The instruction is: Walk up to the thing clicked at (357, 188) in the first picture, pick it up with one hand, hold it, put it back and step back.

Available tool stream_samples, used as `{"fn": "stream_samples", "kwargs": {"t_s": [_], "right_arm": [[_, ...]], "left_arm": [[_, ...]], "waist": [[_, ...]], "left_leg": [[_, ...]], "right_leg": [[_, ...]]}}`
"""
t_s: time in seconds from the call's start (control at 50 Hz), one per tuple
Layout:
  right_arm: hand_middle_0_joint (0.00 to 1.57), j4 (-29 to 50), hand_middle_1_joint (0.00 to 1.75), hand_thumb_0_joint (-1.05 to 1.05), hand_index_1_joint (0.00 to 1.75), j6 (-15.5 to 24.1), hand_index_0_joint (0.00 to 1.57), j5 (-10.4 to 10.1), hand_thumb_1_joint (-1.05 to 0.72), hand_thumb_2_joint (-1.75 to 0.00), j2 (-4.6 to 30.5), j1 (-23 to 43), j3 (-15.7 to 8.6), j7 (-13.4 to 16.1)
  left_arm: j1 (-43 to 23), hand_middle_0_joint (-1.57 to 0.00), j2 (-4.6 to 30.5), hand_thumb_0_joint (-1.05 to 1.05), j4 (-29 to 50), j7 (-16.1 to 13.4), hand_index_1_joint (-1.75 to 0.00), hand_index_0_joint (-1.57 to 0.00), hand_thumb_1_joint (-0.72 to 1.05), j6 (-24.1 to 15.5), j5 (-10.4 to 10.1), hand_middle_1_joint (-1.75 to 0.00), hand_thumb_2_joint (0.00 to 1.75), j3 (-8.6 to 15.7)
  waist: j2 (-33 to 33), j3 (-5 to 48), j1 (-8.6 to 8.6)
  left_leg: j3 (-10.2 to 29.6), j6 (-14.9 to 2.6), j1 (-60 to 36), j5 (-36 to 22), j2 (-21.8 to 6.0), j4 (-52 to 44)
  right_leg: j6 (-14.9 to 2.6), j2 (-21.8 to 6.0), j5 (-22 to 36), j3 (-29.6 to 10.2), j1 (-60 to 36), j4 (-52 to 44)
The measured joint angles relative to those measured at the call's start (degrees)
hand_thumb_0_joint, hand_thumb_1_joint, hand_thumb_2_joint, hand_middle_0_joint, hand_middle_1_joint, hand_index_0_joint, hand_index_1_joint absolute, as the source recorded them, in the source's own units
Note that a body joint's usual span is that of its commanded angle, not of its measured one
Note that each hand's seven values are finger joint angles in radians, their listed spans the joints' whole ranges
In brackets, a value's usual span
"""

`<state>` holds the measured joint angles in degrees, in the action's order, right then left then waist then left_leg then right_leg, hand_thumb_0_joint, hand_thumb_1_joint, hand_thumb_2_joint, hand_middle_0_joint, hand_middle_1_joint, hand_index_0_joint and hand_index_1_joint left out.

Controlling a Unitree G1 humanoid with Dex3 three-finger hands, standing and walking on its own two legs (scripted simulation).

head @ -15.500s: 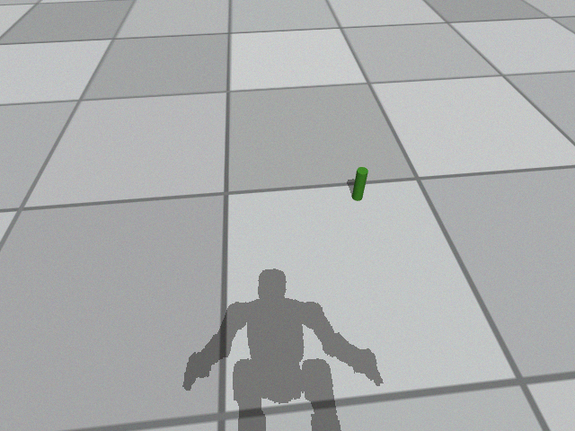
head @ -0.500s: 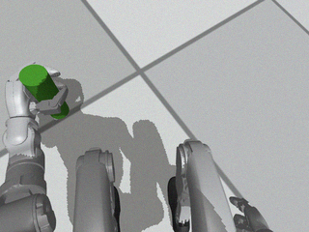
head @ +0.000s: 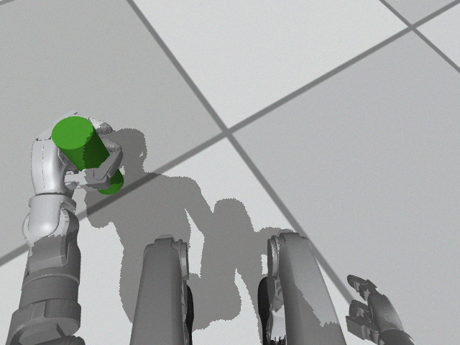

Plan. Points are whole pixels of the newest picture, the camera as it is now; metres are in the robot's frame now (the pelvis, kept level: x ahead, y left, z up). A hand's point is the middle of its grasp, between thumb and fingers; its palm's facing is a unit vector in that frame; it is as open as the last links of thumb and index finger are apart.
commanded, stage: lift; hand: left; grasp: from the side
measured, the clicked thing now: (94, 161) +0.41 +0.23 -0.02
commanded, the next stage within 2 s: hold in 1.42 s
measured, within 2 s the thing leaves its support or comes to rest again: neither
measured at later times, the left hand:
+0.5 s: hand (37, 111) +0.39 +0.20 +0.17, palm faces +0.12 -0.99 -0.05, open 6.9 cm
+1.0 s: hand out of the picture +0.38 +0.20 +0.25, palm faces +0.12 -0.99 -0.03, open 6.9 cm
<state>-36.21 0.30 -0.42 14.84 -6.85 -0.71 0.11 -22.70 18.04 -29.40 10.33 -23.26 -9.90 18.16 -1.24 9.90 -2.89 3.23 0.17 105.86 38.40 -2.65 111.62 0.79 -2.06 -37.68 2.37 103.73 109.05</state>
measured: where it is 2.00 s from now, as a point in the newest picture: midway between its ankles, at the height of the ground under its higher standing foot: (227, 334)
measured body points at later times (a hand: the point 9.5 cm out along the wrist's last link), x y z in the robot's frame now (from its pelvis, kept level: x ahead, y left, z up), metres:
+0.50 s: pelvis +0.03 +0.01 +0.15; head +0.14 +0.03 +0.58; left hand +0.38 +0.26 +0.18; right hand +0.19 -0.24 +0.04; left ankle +0.08 +0.12 -0.44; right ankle +0.08 -0.13 -0.44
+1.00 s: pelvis +0.05 +0.01 +0.22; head +0.13 +0.02 +0.66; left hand +0.37 +0.25 +0.26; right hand +0.19 -0.23 +0.11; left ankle +0.08 +0.12 -0.44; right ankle +0.08 -0.13 -0.44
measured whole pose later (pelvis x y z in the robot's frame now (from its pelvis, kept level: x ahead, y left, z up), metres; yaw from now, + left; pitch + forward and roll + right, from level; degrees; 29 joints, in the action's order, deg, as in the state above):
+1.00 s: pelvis +0.05 +0.01 +0.22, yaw +2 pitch +14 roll -2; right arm -37.3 2.9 -0.9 12.4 -13.0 0.4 1.9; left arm -8.2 12.8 -22.9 4.1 -18.7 -9.8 8.2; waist -1.2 4.8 -1.2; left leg 0.5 0.0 49.3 28.1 -2.7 63.7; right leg 1.4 -1.6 -26.7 2.5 47.3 60.5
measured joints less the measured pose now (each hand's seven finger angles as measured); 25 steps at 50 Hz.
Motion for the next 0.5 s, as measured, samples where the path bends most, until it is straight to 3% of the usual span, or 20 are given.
{"fn": "stream_samples", "kwargs": {"t_s": [0.26, 0.5], "right_arm": [[0.2, 0.57, 0.29, 0.01, 0.3, 0.86, 0.2, -1.3, -0.9, -0.89, -1.1, -0.53, -0.1, 1.49], [0.2, 0.35, 0.29, 0.01, 0.3, 2.52, 0.2, -1.61, -0.89, -0.89, -1.77, -3.55, 0.66, 2.03]], "left_arm": [[8.9, -0.93, -2.39, 0.03, 10.81, -5.15, -1.01, -0.9, 0.04, 6.14, 0.15, -1.01, 1.04, -5.5], [12.48, -0.93, -3.23, 0.03, 9.42, -6.62, -1.01, -0.9, 0.04, 6.51, 0.16, -1.02, 1.04, -7.82]], "waist": [[-0.74, 0.05, 1.14], [-0.35, -1.0, 0.9]], "left_leg": [[-0.54, -0.07, -17.68, -1.56, -0.32, -14.75], [-1.1, -0.09, -34.54, -4.66, -0.26, -28.74]], "right_leg": [[0.22, 0.27, 1.87, 0.48, -17.81, -15.18], [0.38, 0.33, 5.13, 0.76, -34.84, -29.51]]}}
